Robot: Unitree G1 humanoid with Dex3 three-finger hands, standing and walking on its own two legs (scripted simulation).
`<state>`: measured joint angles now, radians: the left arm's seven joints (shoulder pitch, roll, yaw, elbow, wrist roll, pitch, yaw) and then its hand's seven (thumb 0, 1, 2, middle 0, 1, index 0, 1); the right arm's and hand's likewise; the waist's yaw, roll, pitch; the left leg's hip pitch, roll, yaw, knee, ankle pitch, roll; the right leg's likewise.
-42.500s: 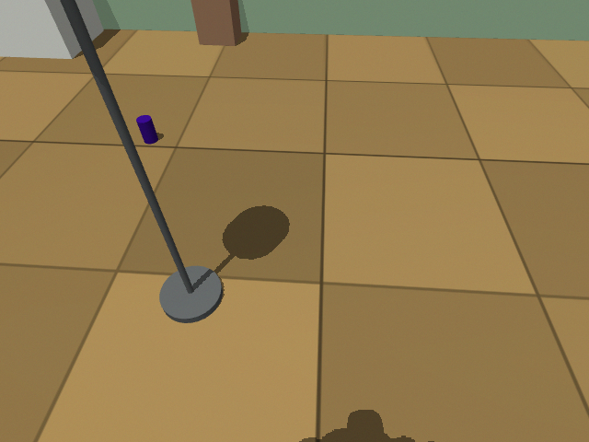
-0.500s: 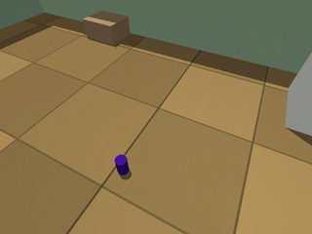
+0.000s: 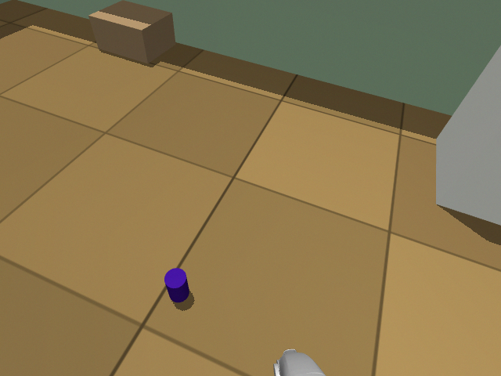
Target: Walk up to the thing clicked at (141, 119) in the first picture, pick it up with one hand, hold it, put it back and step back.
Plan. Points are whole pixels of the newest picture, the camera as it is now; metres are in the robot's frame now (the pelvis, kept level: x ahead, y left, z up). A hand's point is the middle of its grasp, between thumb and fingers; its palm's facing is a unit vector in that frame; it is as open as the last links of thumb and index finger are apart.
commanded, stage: walk up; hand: left
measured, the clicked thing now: (177, 285) +0.57 +0.23 -0.70
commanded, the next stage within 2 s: none
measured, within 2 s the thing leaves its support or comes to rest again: neither
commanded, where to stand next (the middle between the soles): +0.18 -0.02 m, yaw +2 degrees
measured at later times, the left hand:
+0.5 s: hand (146, 342) +0.22 +0.19 -0.16, palm faces -0.04 -0.95 -0.32, open 7.3 cm
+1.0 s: hand out of the picture +0.15 +0.19 -0.15, palm faces +0.00 -0.93 -0.37, open 7.3 cm
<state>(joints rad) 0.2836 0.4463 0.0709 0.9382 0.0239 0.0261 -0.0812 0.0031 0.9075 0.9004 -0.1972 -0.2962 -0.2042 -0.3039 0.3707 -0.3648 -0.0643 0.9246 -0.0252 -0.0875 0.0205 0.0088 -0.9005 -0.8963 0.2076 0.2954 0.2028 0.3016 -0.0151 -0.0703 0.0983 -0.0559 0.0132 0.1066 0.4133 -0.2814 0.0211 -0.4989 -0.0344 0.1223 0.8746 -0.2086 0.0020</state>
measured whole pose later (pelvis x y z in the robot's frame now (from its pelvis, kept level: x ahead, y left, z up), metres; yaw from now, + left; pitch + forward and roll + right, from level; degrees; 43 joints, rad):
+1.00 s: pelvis +0.08 -0.07 +0.00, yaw +1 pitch -4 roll +0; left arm 0.12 0.35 0.00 1.06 0.00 -0.01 -0.02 0.00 0.90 0.90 -0.20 -0.30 -0.21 -0.30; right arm 0.09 -0.37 0.00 1.03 0.00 0.01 0.03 0.01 -0.91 -0.90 0.20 0.29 0.20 0.30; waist 0.02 0.04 0.09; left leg -0.22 0.03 -0.02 0.48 -0.20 -0.03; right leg -0.17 -0.01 -0.02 0.51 -0.28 0.00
